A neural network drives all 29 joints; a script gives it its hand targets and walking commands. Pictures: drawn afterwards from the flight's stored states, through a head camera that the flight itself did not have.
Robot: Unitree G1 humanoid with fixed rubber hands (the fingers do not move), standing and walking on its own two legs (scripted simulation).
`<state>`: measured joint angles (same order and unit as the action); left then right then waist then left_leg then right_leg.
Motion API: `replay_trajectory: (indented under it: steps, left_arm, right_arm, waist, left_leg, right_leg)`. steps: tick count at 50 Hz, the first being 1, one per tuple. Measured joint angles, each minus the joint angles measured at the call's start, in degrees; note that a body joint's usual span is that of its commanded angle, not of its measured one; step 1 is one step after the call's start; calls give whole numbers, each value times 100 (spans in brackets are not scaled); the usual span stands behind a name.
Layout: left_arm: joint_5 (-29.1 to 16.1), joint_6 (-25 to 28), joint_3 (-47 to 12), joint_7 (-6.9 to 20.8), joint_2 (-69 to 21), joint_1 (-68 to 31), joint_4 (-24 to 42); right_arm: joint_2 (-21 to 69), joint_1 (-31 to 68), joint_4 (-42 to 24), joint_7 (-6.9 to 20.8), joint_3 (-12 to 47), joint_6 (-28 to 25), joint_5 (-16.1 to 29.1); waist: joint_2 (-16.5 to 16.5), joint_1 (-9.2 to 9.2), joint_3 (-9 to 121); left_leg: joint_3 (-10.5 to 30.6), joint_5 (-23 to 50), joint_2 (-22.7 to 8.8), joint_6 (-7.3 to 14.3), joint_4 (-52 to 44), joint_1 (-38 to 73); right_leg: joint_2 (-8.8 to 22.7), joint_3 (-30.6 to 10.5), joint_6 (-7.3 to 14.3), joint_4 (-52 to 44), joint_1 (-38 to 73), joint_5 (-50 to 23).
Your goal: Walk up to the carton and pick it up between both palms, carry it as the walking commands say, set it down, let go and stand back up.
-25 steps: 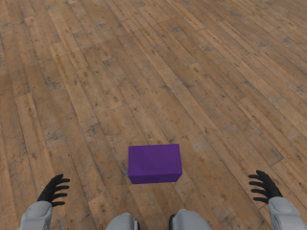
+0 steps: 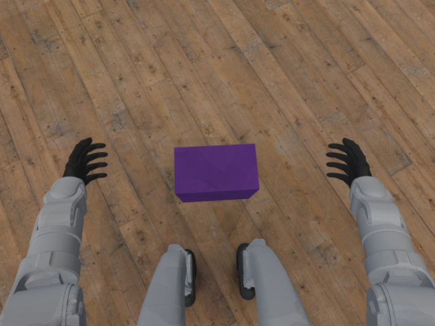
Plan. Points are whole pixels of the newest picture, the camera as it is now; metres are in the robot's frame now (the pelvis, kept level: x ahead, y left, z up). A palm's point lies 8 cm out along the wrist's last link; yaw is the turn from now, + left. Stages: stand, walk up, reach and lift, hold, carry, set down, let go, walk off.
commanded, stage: reach and lift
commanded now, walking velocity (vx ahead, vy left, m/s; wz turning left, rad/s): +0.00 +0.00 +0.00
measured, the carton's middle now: (215, 175) +0.46 -0.01 -0.57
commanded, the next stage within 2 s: none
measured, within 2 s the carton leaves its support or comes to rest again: neither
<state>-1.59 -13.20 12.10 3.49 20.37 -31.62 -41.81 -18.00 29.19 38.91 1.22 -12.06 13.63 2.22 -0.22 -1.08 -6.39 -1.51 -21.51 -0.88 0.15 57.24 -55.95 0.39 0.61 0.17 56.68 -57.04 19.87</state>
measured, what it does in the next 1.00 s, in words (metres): lowers itself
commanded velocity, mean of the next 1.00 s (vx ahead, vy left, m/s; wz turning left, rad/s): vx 0.00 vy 0.00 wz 0.00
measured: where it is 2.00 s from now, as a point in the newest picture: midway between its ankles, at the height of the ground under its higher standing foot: (217, 284)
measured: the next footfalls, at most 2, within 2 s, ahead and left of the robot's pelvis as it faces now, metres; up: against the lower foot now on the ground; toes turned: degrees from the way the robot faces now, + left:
none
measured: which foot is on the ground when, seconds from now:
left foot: down 0.00-1.00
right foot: down 0.00-1.00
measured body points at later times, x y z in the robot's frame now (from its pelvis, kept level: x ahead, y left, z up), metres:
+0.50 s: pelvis -0.01 +0.00 -0.05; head +0.29 +0.00 +0.29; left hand +0.51 +0.23 -0.15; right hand +0.49 -0.23 -0.15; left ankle +0.05 +0.12 -0.67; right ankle +0.06 -0.12 -0.67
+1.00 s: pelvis -0.03 +0.00 -0.16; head +0.29 +0.01 +0.16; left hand +0.50 +0.23 -0.27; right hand +0.49 -0.23 -0.27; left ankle +0.05 +0.12 -0.67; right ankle +0.06 -0.12 -0.67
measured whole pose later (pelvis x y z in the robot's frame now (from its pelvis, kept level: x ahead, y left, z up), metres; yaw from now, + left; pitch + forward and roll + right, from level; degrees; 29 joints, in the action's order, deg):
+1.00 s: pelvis -0.03 +0.00 -0.16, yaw +0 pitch +49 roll +0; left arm -2.9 -9.2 15.8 2.1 21.3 -65.8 -53.1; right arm -19.1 63.7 51.3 1.2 -18.5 8.8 4.0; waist 0.2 -1.1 5.0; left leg 0.2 -27.4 0.4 0.1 89.7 -111.5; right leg -0.6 -0.2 -0.5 88.3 -112.2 25.4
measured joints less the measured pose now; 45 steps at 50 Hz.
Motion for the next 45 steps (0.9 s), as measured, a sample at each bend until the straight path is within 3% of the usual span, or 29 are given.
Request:
replay_trajectory:
  steps: [21, 35, 45]
  left_arm:
    - [-91, 392, 378, 43, 64, -2844, -1180]
    - [96, 546, 643, 49, -133, -2894, -910]
    - [-17, 454, 528, -19, 23, -3351, -1267]
  right_arm:
    - [70, 2800, 1038, -26, -542, -386, 107]
    - [90, 2893, 890, 129, -823, -574, -106]
    - [-81, 3341, 1371, 116, -788, -532, 30]
  waist:
    - [48, 33, 771]
    - [76, 9, 1207]
    - [61, -4, 1260]
  left_leg:
    - [91, 148, 28, 20, 686, -2815]
    - [98, 132, 94, 36, 928, -3749]
    - [149, -325, 129, 11, 2387, -4929]
  right_leg:
    - [-51, -23, -21, 588, -2759, -190]
    - [-55, -103, -69, 849, -3702, -164]
    - [-62, -89, -65, 2317, -4880, 303]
